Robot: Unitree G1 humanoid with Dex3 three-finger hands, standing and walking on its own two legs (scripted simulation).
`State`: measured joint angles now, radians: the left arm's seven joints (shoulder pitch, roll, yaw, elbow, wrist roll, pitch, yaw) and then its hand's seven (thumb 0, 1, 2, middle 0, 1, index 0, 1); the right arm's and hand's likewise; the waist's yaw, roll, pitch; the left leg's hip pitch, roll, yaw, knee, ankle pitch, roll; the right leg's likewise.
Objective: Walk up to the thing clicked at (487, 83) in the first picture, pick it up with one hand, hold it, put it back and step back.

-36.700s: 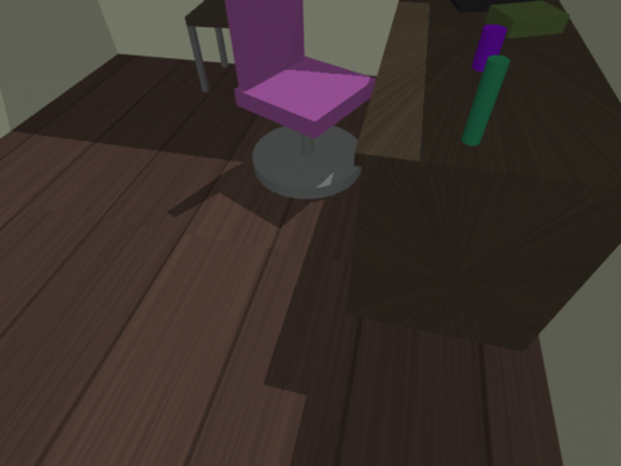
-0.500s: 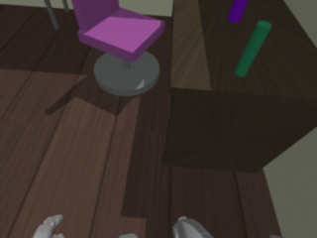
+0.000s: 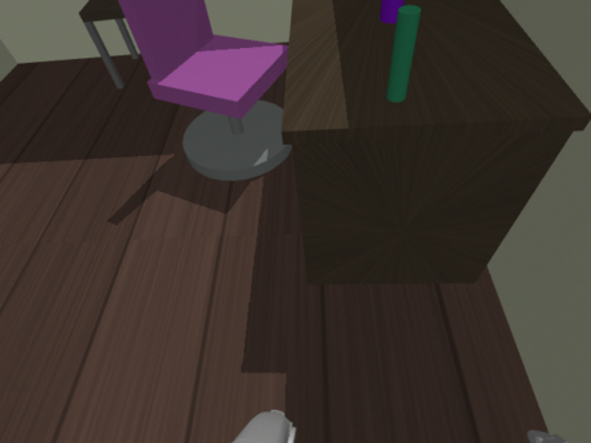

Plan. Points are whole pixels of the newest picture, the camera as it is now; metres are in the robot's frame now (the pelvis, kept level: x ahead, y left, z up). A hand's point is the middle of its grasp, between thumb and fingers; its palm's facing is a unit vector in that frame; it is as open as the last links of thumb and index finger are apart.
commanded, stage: step back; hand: right
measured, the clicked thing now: (402, 57) +0.86 -0.18 +0.06
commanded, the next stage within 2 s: stand in 1.78 s
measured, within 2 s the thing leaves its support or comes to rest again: neither
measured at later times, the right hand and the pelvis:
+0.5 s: hand out of the picture -0.01 -0.29 -0.14, palm faces -0.12 +0.89 -0.44, open 7.4 cm; pelvis -0.16 -0.03 -0.01, yaw +3 degrees
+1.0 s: hand out of the picture -0.19 -0.29 -0.16, palm faces -0.15 +0.93 -0.34, open 7.4 cm; pelvis -0.27 -0.04 -0.01, yaw +7 degrees
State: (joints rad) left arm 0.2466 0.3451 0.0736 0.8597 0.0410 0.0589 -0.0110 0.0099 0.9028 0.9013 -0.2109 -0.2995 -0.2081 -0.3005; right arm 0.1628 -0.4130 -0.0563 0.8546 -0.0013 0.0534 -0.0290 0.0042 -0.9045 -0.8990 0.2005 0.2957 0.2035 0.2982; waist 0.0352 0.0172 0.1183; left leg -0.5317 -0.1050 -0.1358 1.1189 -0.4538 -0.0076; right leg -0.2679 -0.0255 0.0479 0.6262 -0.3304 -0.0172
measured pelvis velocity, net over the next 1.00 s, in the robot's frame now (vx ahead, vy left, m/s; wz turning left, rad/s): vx -0.27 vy -0.04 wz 0.12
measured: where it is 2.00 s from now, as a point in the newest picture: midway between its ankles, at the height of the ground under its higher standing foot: outside the picture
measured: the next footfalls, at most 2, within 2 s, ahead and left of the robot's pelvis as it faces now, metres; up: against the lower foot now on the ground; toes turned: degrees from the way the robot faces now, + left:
left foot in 0.22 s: -0.05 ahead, +0.11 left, +0.00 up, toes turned +5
right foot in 0.54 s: -0.19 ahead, -0.16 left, +0.00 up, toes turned +6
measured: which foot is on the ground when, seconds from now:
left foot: up 0.00-0.20, down 0.22-0.58, up 0.60-0.86, down 0.88-1.00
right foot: down 0.00-0.24, up 0.26-0.52, down 0.54-1.00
